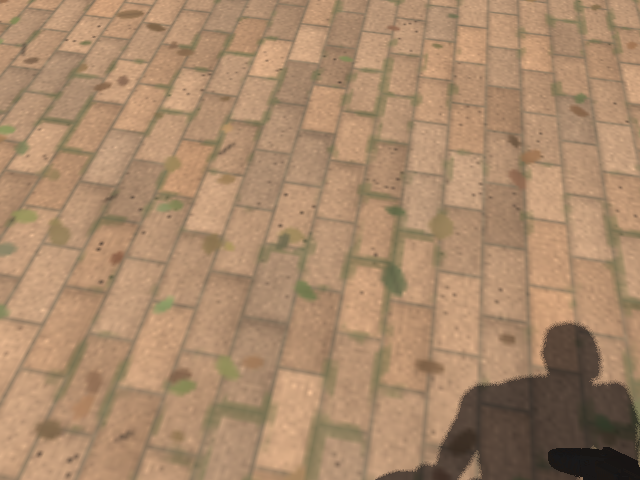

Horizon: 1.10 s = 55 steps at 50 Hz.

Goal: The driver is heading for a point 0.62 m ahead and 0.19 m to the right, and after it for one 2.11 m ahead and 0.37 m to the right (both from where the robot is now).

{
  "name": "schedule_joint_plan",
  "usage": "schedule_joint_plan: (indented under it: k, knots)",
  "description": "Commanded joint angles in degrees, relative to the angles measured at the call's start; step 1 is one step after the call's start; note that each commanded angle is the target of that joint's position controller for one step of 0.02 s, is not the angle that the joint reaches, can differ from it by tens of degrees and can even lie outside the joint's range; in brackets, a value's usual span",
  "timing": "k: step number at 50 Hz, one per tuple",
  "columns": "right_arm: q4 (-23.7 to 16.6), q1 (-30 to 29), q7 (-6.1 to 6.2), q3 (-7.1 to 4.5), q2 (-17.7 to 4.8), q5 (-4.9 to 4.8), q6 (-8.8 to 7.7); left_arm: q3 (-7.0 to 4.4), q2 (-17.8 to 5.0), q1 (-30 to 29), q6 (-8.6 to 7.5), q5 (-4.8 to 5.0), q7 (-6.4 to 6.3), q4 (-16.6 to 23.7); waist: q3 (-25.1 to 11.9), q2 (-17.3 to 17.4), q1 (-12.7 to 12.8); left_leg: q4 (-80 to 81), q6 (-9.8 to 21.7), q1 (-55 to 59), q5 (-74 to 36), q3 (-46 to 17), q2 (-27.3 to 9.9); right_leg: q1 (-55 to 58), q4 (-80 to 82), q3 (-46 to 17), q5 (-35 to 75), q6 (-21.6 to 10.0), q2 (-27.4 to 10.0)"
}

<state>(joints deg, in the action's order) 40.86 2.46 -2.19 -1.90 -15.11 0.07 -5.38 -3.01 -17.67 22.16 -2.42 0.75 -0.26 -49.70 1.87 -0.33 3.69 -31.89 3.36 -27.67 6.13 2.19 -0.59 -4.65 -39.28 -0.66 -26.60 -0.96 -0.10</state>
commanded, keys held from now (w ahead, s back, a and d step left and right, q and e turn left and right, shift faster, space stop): w+e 0.78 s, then w+q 0.22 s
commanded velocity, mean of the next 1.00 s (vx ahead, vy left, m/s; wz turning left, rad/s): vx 0.50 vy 0.00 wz -0.40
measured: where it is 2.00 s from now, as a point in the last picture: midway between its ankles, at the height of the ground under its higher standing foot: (438, 243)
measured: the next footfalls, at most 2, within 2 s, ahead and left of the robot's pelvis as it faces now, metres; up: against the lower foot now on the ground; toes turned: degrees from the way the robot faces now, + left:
right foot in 0.50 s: +0.41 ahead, -0.16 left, +0.00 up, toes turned -17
left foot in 1.00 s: +0.75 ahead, -0.08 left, +0.00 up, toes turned -25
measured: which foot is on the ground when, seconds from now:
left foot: down 0.00-0.52, up 0.54-0.98, down 1.00-1.00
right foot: up 0.00-0.48, down 0.50-1.00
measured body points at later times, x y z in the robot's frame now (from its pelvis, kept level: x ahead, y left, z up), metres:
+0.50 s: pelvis +0.27 -0.04 -0.01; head +0.30 -0.05 +0.44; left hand +0.53 +0.15 -0.09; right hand +0.23 -0.32 -0.14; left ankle +0.11 +0.11 -0.71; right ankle +0.37 -0.15 -0.72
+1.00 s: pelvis +0.56 -0.10 +0.00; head +0.58 -0.12 +0.45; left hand +0.73 +0.15 -0.11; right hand +0.65 -0.41 -0.08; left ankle +0.72 -0.06 -0.72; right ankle +0.37 -0.15 -0.72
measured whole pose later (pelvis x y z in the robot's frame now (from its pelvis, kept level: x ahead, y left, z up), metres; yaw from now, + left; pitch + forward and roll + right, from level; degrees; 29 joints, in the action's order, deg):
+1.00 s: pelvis +0.56 -0.10 +0.00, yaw -25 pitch +2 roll -1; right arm 42.2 4.4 -2.4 -2.1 -16.2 -0.4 -6.2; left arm -4.1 -17.4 20.7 -2.4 0.5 -0.6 -43.3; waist -0.1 1.6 3.5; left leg -27.9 2.5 -27.2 1.7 0.3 -0.1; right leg 0.4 -24.0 -6.9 -25.4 -2.8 4.2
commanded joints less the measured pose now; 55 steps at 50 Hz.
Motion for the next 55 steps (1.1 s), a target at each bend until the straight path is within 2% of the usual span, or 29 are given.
schedule_joint_plan:
  k: [1,2,3,4,7,9,14,19,22,24,25,26,27,28,29,30,31,35,39,41,46,48,49,50,51,52,53,54,55]
  knots:
    - [1.7,20.5,1.02,-3.69,-10.9,-0.33,0.22,-0.97,-7.4,0.2,-2.76,1.83,0.39,5.4,-16.8,10.1,-10.8,13.7,12.1,45.2,13.6,-36.3,-21.9,-38.2,-35.6,-7.9,-4.9,-1.1,-0.1]
    - [1.4,16.8,1.22,-3.11,-9.1,-0.31,0.26,-1.19,-7.8,-3.8,-2.93,2.18,0.45,6.7,-10.5,7.7,-9.4,15.0,9.8,37.3,12.9,-28.0,-19.8,-38.8,-34.2,-6.1,0.4,-1.4,-3.2]
    - [1.4,13.1,1.12,-2.56,-7.3,-0.08,0.08,-1.26,-7.1,-5.8,-2.65,1.55,0.28,7.0,-5.9,5.0,-7.6,17.5,8.5,29.6,9.5,-22.4,-17.5,-36.9,-31.0,-5.2,4.7,-1.0,-5.2]
    - [1.4,10.6,1.04,-2.12,-5.5,0.24,-0.41,-1.72,-6.7,-5.3,-1.87,1.04,0.08,6.6,-3.6,6.1,-5.7,19.6,7.5,24.5,6.1,-17.6,-15.3,-34.1,-28.1,-5.7,8.0,-0.7,-6.9]
    - [2.6,8.4,1.01,-2.52,-5.7,0.8,-1.62,-1.47,-3.3,-2.4,0.28,1.09,0.0,5.6,-1.6,5.9,-3.1,23.9,7.7,17.8,-2.2,-9.0,-14.0,-30.0,-26.5,-5.6,12.9,0.6,-7.8]
    - [3.6,8.6,1.35,-2.93,-6.7,1.07,-1.95,-1.57,-2.9,-4.5,0.8,0.82,-0.26,6.6,-0.2,4.5,-3.0,24.9,7.8,17.9,-6.7,-4.7,-13.7,-32.9,-23.2,-6.4,17.3,1.4,-7.8]
    - [5.1,10.1,2.48,-3.3,-8.6,0.72,-1.23,-0.89,-1.0,-12.5,-0.05,0.44,1.27,9.3,1.7,2.9,-5.7,25.6,6.0,21.2,-10.7,4.4,-11.9,-32.8,-6.0,-2.2,30.8,1.1,-6.7]
    - [7.5,14.9,2.86,-4.15,-10.7,-0.53,0.92,-0.38,-0.4,-20.5,-0.03,0.43,3.12,13.9,4.2,1.9,-8.5,22.2,5.5,32.2,-16.2,7.0,-15.7,-36.8,2.1,1.5,27.1,-1.2,-5.8]
    - [7.2,13.6,3.32,-4.82,-12.7,-1.19,2.33,-1.4,-2.4,-18.7,0.33,0.42,3.82,15.3,1.1,4.3,-5.6,13.8,3.7,35.8,-38.2,9.3,-16.2,-30.7,3.0,5.6,18.9,-4.1,-1.8]
    - [6.7,12.1,3.76,-5.09,-13.7,-1.5,3.2,-3.61,-6.1,-7.9,0.72,0.61,3.46,13.3,-5.3,5.1,1.1,-2.3,1.9,33.3,-49.4,10.9,-14.5,-15.7,4.7,7.8,16.4,-7.2,2.8]
    - [6.2,11.7,3.93,-4.58,-12.7,-1.31,3.01,-5.58,-9.7,1.7,1.08,0.64,2.48,10.9,-10.1,2.3,6.0,-16.9,-0.3,23.5,-40.1,11.4,-12.0,0.5,8.3,4.0,19.4,-9.7,2.8]
    - [3.3,16.1,3.33,-2.31,-5.1,0.97,1.93,-6.96,-16.3,3.6,1.27,0.92,1.4,10.3,-14.1,-12.2,1.7,-38.2,-4.0,-1.6,5.9,10.3,-3.1,20.6,10.3,-22.7,15.5,-18.0,-11.4]
    - [2.2,15.0,2.38,-1.48,-5.1,0.18,-0.59,-5.95,-15.0,3.3,0.18,0.51,1.83,12.6,-23.2,-10.9,1.5,-48.7,-4.4,-12.8,29.1,-4.1,4.0,28.4,20.1,-48.1,8.2,-25.2,-19.5]
    - [0.6,8.1,1.57,-2.66,-9.4,-2.17,-2.1,-4.67,-10.7,2.0,-0.61,0.12,2.17,12.3,-17.5,-5.7,3.7,-49.3,-3.1,-18.4,24.5,-8.1,0.4,25.3,22.6,-41.2,9.6,-21.4,-18.1]
    - [-0.3,6.2,1.46,-2.4,-9.1,-2.48,-2.96,-4.19,-9.1,-0.7,-1.12,0.2,2.17,12.3,-10.9,-3.2,1.8,-44.7,-2.0,-18.4,19.2,-7.5,-2.1,17.2,22.6,-33.0,13.8,-19.0,-15.7]
    - [0.4,6.4,1.91,-2.51,-8.7,-1.17,-3.16,-3.73,-7.6,-4.7,-1.25,0.29,2.1,12.8,-7.1,0.4,-1.0,-39.3,-2.2,-15.4,15.7,-7.2,-4.3,9.1,22.8,-26.9,19.6,-17.0,-13.0]
    - [0.9,7.2,2.16,-3.0,-9.4,-0.22,-2.66,-3.09,-5.8,-7.4,-1.32,-0.15,1.88,13.8,-5.4,-0.3,-2.9,-35.5,-2.7,-11.3,13.3,-7.3,-5.7,3.2,23.8,-22.8,25.1,-16.1,-11.2]
    - [0.3,7.5,2.28,-2.75,-7.1,0.87,-0.29,-3.33,-7.2,-7.5,-1.58,-0.11,0.66,14.3,-3.9,-1.4,-4.7,-26.2,-6.4,-6.7,7.8,-5.6,-5.4,-6.3,26.5,-16.7,33.9,-16.3,-8.3]
    - [-2.2,-1.3,2.05,-1.69,-4.9,0.56,-0.27,-3.68,-8.3,-4.6,-0.89,0.27,-0.55,13.2,-1.9,-3.7,-1.5,-8.3,-8.0,-4.4,-6.5,-5.1,-2.4,-9.6,25.9,-13.1,27.4,-12.8,-4.7]
    - [-2.2,-3.1,1.26,-1.24,-4.5,0.0,-0.71,-3.31,-7.5,-3.1,-0.93,0.12,-0.61,12.1,-2.1,-4.8,0.1,-2.5,-7.7,-1.5,-13.1,-4.1,-1.8,-9.0,26.2,-12.1,23.7,-11.7,-5.3]
    - [-3.6,-5.6,0.0,-1.7,-7.0,-0.64,-1.49,-3.23,-7.8,0.1,-0.94,-0.13,-0.35,9.0,0.3,-5.8,1.3,2.1,-3.0,-5.7,-7.8,-4.4,-2.3,2.3,22.5,-14.9,26.5,-10.8,-11.7]
    - [-3.2,-2.8,-0.23,-2.14,-8.0,-0.82,-1.6,-3.41,-8.3,-0.8,-0.57,-0.22,-0.48,8.5,0.1,-6.6,-0.5,3.1,-0.4,-3.4,-2.3,-3.0,-1.3,5.7,19.3,-13.8,36.4,-9.5,-12.6]
    - [-1.9,2.1,-0.16,-2.86,-9.1,-0.69,-1.66,-3.3,-8.3,-2.0,-0.34,-0.26,-0.6,8.6,-2.7,-6.1,-3.3,4.7,1.2,3.1,-2.3,-1.1,0.6,6.2,13.7,-11.3,46.9,-8.3,-10.8]
    - [0.2,9.9,-0.04,-3.87,-11.2,-0.33,-1.66,-2.76,-7.3,-2.4,-0.14,-0.66,-0.82,9.0,-8.7,-4.1,-6.8,3.9,3.5,14.5,-4.9,-2.5,0.1,3.7,3.2,-8.0,51.8,-6.7,-7.7]
    - [1.1,18.0,-0.15,-4.63,-14.8,-0.04,-1.55,-1.71,-5.0,0.0,-0.28,-1.95,-1.18,10.2,-17.0,4.3,-8.2,3.0,8.7,30.8,-6.6,-17.6,-9.5,-7.7,-14.4,-4.7,36.5,-4.1,-2.8]
    - [2.5,20.6,-0.8,-5.29,-17.0,-0.62,-1.06,-0.71,-1.4,5.6,-1.36,-1.26,-0.72,10.9,-19.4,20.2,-5.3,12.0,16.7,45.5,7.6,-44.5,-18.2,-29.6,-30.5,-2.8,-2.6,0.2,5.7]
    - [2.0,19.8,-0.93,-3.99,-11.9,-2.13,-0.95,-1.12,-5.9,1.3,-2.32,-0.3,-0.32,11.1,-15.6,12.5,-7.5,15.6,14.8,45.1,19.8,-47.7,-18.0,-37.0,-34.9,-7.9,-3.9,-0.4,2.4]
    - [0.9,16.4,-0.55,-3.41,-9.8,-1.64,-0.6,-1.58,-7.6,-5.6,-3.08,0.63,0.09,12.5,-8.3,7.4,-8.3,16.2,12.6,38.2,17.6,-39.8,-16.2,-39.4,-33.9,-7.0,1.5,-0.7,0.1]
    - [0.2,14.5,-0.34,-3.24,-9.6,-0.79,-0.21,-1.36,-6.9,-9.3,-3.75,-0.13,0.09,13.3,-4.9,2.3,-7.7,16.8,11.7,32.0,11.3,-34.5,-13.9,-38.3,-31.2,-5.9,4.8,-0.9,-1.5]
